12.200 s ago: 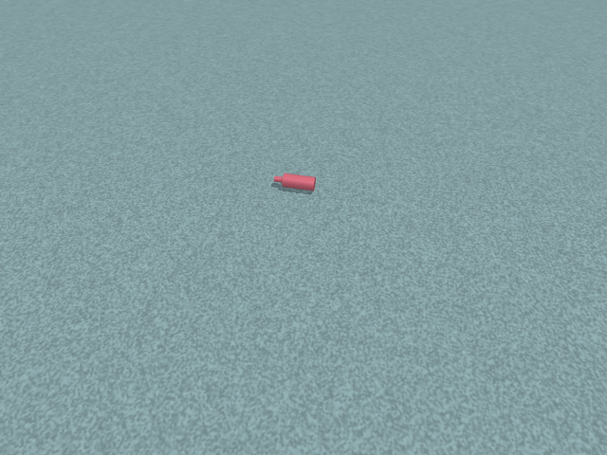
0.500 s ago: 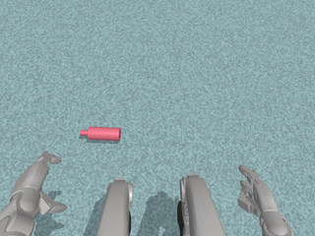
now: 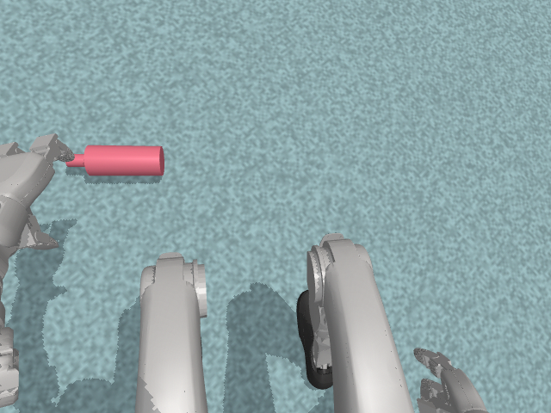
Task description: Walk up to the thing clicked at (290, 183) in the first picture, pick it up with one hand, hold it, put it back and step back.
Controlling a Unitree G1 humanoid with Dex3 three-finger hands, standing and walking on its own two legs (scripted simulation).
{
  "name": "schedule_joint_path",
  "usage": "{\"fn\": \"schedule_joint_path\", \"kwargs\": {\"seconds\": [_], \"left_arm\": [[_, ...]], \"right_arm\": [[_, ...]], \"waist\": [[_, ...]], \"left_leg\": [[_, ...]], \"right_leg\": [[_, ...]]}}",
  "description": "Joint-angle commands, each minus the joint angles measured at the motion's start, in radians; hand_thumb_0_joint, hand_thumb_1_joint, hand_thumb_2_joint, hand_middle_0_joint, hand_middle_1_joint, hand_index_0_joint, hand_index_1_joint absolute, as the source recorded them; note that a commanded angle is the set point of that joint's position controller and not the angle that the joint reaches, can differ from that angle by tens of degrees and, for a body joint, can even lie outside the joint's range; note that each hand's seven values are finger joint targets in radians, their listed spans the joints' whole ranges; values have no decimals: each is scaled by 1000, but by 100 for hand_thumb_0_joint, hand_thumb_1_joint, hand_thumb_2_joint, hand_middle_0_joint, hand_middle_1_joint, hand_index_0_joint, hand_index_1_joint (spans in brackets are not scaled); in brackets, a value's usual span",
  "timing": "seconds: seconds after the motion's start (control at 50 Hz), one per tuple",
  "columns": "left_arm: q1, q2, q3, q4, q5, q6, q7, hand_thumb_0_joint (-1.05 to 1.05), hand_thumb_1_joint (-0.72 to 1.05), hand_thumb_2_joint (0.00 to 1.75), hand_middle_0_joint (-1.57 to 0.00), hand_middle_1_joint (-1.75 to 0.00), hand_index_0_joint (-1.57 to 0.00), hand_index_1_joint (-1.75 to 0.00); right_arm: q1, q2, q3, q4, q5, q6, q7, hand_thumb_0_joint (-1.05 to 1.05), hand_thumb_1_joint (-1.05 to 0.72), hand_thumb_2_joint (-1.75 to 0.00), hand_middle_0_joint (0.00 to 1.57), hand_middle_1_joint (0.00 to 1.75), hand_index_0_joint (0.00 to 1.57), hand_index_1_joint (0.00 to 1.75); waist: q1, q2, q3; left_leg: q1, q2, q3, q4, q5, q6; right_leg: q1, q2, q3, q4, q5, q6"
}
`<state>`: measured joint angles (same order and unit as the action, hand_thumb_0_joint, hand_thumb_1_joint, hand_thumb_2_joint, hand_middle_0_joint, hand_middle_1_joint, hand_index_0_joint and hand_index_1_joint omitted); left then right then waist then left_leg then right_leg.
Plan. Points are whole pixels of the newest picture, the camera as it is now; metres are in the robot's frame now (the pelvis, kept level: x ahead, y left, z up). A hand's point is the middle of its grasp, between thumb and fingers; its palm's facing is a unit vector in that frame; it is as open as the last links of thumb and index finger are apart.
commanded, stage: rise first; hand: left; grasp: from above
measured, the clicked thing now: (116, 160) +0.57 +0.28 -0.36
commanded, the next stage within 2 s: none
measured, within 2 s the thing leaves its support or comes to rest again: neither
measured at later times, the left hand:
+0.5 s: hand (56, 178) +0.47 +0.32 -0.20, palm faces -0.49 -0.01 -0.87, open 14.2 cm
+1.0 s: hand (72, 167) +0.50 +0.31 -0.23, palm faces -0.46 +0.00 -0.89, open 14.2 cm
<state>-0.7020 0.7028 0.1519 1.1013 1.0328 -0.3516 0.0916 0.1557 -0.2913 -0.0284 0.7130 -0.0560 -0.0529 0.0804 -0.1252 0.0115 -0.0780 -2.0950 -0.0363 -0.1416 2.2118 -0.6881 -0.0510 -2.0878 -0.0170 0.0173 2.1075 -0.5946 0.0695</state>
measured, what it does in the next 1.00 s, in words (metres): lowers itself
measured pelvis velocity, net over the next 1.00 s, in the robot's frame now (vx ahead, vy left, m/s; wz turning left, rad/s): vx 0.02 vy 0.01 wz -0.06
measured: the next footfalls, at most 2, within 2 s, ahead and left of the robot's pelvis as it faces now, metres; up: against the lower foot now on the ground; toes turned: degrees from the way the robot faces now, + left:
none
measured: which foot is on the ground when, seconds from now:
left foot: down 0.00-1.00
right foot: down 0.00-1.00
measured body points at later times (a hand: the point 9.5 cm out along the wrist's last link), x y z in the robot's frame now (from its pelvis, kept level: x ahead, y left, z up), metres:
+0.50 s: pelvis +0.01 +0.02 -0.04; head +0.25 +0.10 +0.34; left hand +0.49 +0.32 -0.15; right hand +0.06 -0.26 -0.14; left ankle +0.08 +0.13 -0.36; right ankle +0.12 -0.15 -0.36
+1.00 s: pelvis +0.02 +0.01 -0.06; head +0.28 +0.08 +0.30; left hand +0.52 +0.31 -0.18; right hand +0.04 -0.27 -0.15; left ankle +0.08 +0.13 -0.36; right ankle +0.12 -0.15 -0.36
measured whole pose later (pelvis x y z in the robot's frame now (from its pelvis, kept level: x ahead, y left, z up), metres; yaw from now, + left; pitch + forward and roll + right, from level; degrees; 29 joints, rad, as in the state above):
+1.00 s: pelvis +0.02 +0.01 -0.06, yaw -3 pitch +36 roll -10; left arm -1.04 0.90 0.14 1.49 1.40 -0.37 0.38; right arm 0.16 -0.28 0.07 0.71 -0.18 0.01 0.16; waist -0.29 -0.01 -0.02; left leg -2.31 -0.06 -0.17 2.42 -0.73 -0.03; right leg -2.26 -0.01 0.01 2.27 -0.64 0.08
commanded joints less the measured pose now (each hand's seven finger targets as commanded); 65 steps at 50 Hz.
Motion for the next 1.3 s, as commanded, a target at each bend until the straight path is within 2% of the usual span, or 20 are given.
{"fn": "schedule_joint_path", "kwargs": {"seconds": [0.0,0.02,0.08,0.1,0.14,0.18,0.28,0.52,0.54,0.6,0.62,0.66,0.72,0.82,0.98,1.0,1.16,1.22,1.26,1.28], "left_arm": [[-340,361,77,-91,65,-33,111,0,-55,103,-6,-100,-5,-101],[-375,385,75,-69,93,-33,130,0,-54,102,-5,-100,-5,-100],[-421,353,37,-8,132,-22,171,0,-55,103,-6,-99,-5,-99],[-447,371,41,4,146,-18,181,0,-54,102,-5,-99,-5,-99],[-464,338,3,54,168,-10,188,0,-54,101,-5,-98,-5,-98],[-476,334,-9,76,198,-1,194,0,-53,100,-5,-99,-6,-98],[-524,327,-31,112,238,2,199,0,-53,100,-5,-99,-6,-98],[-560,371,-6,160,339,-46,263,0,-55,101,-6,-97,-5,-97],[-592,393,7,134,339,-53,274,0,-55,101,-6,-97,-5,-97],[-597,380,-3,174,354,-58,289,0,-56,102,-6,-97,-5,-98],[-609,399,11,180,356,-54,296,0,-55,101,-6,-98,-5,-98],[-649,412,14,167,351,-55,308,0,-55,101,-6,-98,-6,-98],[-616,406,12,231,360,-42,321,0,-56,102,-6,-99,-6,-99],[-654,460,21,242,351,-23,329,0,-56,102,-7,-98,-6,-99],[-608,464,17,244,338,0,313,0,-56,102,-8,-97,-7,-98],[-621,486,25,232,332,2,312,0,-56,101,-8,-97,-7,-98],[-625,489,27,198,310,-2,293,0,-55,101,-9,-96,-7,-97],[-601,460,6,220,318,-10,287,0,-57,103,-9,-95,-7,-97],[-625,471,6,210,320,-14,287,0,-61,110,-11,-91,-4,-98],[-639,476,7,199,320,-16,289,0,-58,106,-10,-93,-6,-97]], "right_arm": [[135,-212,-54,-53,-11,6,-3,0,-90,-91,20,30,20,30],[141,-221,-56,-49,-12,14,-1,0,-90,-91,20,30,20,30],[146,-220,-46,-32,-26,30,8,0,-90,-91,20,30,20,30],[144,-233,-50,-25,-28,33,8,0,-90,-91,20,30,20,30],[153,-232,-45,-19,-36,38,13,0,-90,-91,20,30,20,30],[168,-241,-46,-8,-42,43,15,0,-90,-91,20,30,20,30],[182,-252,-43,-8,-56,59,26,0,-91,-90,20,30,20,30],[202,-256,-16,-5,-95,86,49,0,-90,-90,20,30,20,30],[201,-260,-19,-5,-98,87,51,0,-90,-90,20,30,20,30],[211,-260,-12,-6,-109,87,60,0,-91,-91,20,30,20,30],[213,-263,-12,-4,-111,87,60,0,-91,-91,20,30,20,30],[212,-262,-13,-9,-115,84,61,0,-91,-91,20,30,20,30],[228,-253,2,-3,-128,80,63,0,-91,-91,20,30,20,30],[217,-260,9,-6,-127,73,59,0,-91,-91,20,30,20,30],[237,-266,21,-15,-122,78,59,0,-91,-91,20,30,20,30],[234,-269,19,-14,-118,77,59,0,-91,-91,20,30,20,30],[241,-278,26,-20,-114,87,62,0,-91,-91,20,30,20,30],[248,-274,38,-20,-119,93,66,0,-91,-91,20,30,20,30],[243,-274,38,-20,-117,93,65,0,-91,-90,20,30,20,30],[245,-277,37,-18,-116,94,64,0,-91,-91,20,30,20,30]], "waist": [[-3,196,-664],[-17,202,-666],[-45,227,-637],[-47,237,-635],[-67,258,-619],[-73,279,-639],[-93,317,-640],[-128,323,-639],[-123,341,-653],[-144,365,-627],[-137,362,-627],[-150,368,-648],[-159,323,-629],[-166,316,-626],[-168,321,-666],[-167,322,-665],[-174,359,-642],[-185,361,-621],[-193,352,-616],[-192,348,-634]], "left_leg": [[411,-9,118,-277,40,70],[395,-14,122,-264,36,72],[394,-16,110,-248,40,71],[406,-13,100,-249,40,68],[412,-13,87,-244,54,62],[454,-11,78,-231,117,55],[478,-9,53,-223,153,42],[478,-13,42,-151,253,45],[487,-11,42,-151,257,42],[497,-8,33,-150,257,39],[483,-9,39,-150,244,40],[464,-10,51,-131,229,47],[409,-20,77,-105,224,63],[332,-23,96,-87,165,78],[367,-20,86,-77,235,72],[358,-20,89,-70,239,74],[380,-14,82,-72,261,66],[384,-16,78,-71,258,66],[375,-14,75,-63,253,68],[381,-14,76,-63,251,68]], "right_leg": [[309,10,-117,-193,-19,-93],[292,12,-118,-188,-22,-93],[237,7,-128,-160,-3,-94],[201,3,-130,-150,4,-95],[169,1,-138,-125,22,-97],[152,-6,-139,-106,68,-96],[104,-13,-145,-69,88,-96],[78,-6,-145,-29,135,-87],[77,-7,-143,-25,140,-86],[51,-7,-151,-12,130,-86],[53,-8,-149,-13,130,-86],[73,-3,-146,-11,136,-86],[120,0,-144,-25,148,-81],[143,8,-144,-33,125,-81],[167,11,-157,-18,176,-83],[171,10,-153,-18,182,-84],[156,10,-158,-17,193,-86],[151,11,-164,-19,187,-87],[151,13,-166,-17,189,-88],[158,16,-166,-21,189,-86]]}}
